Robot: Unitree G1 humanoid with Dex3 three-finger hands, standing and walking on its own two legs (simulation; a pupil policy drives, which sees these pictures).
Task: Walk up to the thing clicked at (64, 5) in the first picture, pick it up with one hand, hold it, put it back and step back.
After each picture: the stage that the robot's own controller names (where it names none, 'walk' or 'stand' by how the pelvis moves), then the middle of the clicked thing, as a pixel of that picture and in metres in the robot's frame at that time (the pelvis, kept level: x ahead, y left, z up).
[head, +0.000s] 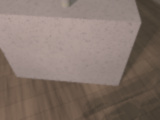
stand; out of the picture +1.02 +0.13 +0.01
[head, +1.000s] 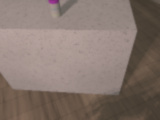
walk; (55, 7) +0.91 +0.21 +0.01
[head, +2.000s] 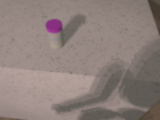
walk; (55, 34) +0.55 +0.15 +0.04
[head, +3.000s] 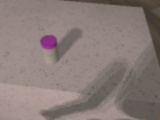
stand; (50, 50) +0.50 +0.16 +0.02
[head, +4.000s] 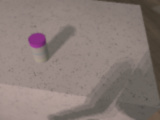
stand; (39, 48) +0.49 +0.20 +0.02
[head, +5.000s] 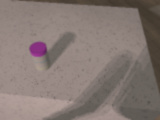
stand; (40, 57) +0.47 +0.20 +0.01
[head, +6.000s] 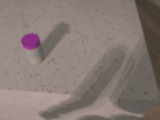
stand; (33, 49) +0.48 +0.21 +0.02
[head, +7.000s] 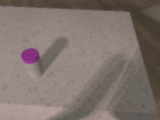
stand; (33, 63) +0.45 +0.22 +0.00
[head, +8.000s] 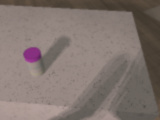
stand; (35, 62) +0.45 +0.21 +0.00
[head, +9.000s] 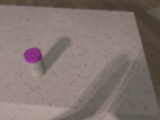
stand; (35, 63) +0.45 +0.21 +0.00
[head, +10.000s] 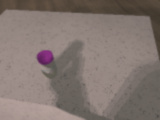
rise first; (47, 64) +0.45 +0.20 +0.01
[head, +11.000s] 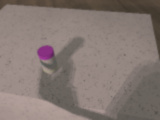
go down; (48, 60) +0.46 +0.19 +0.01
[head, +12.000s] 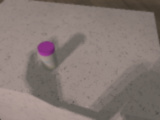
go down; (48, 56) +0.47 +0.19 +0.02
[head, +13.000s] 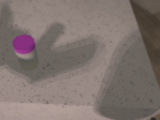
go down; (26, 53) +0.44 +0.18 +0.05
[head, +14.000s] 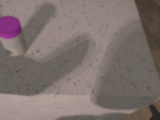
close in; (12, 38) +0.46 +0.19 +0.07
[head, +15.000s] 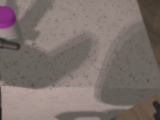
close; (7, 29) +0.49 +0.19 +0.09
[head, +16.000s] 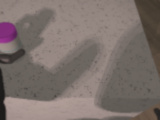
lift; (9, 43) +0.45 +0.21 +0.08
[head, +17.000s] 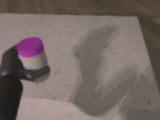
lift; (35, 60) +0.32 +0.15 +0.19
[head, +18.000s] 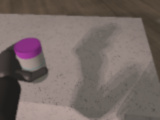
hold; (33, 61) +0.32 +0.16 +0.19
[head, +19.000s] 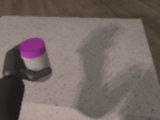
hold; (37, 60) +0.33 +0.15 +0.19
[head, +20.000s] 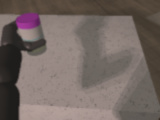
crouch; (32, 35) +0.42 +0.16 +0.21
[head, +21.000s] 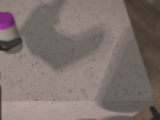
lower; (7, 33) +0.48 +0.20 +0.11
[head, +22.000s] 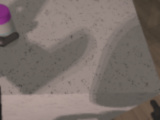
lower; (2, 27) +0.50 +0.20 +0.09
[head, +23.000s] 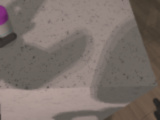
lower; (0, 27) +0.50 +0.20 +0.09
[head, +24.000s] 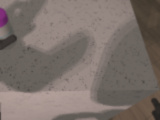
lower; (0, 29) +0.49 +0.21 +0.09
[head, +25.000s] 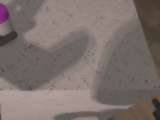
lower; (1, 26) +0.50 +0.20 +0.09
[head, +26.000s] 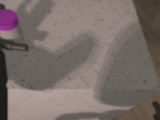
withdraw; (10, 31) +0.49 +0.19 +0.08
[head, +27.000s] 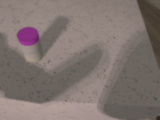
sink last; (31, 46) +0.46 +0.18 +0.06
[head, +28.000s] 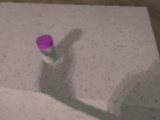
stand; (47, 50) +0.50 +0.19 +0.05
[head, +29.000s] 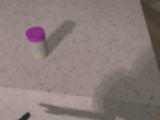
stand; (38, 43) +0.49 +0.19 +0.06
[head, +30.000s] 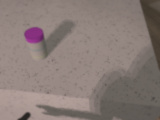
stand; (37, 44) +0.48 +0.19 +0.07
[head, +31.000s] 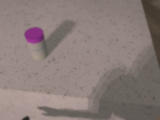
stand; (37, 44) +0.48 +0.19 +0.06
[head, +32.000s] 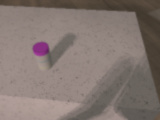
stand; (43, 56) +0.49 +0.19 +0.01
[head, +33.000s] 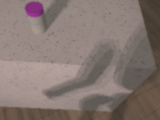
walk; (37, 18) +0.59 +0.19 +0.02
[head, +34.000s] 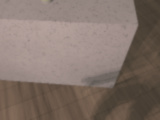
walk; out of the picture +0.85 +0.23 +0.03
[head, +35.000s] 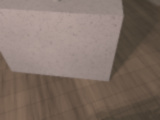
stand; out of the picture +1.11 +0.24 +0.03
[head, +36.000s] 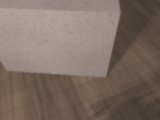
stand; out of the picture +1.09 +0.24 +0.01
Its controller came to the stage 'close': yes
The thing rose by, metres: 0.21
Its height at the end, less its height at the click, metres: +0.00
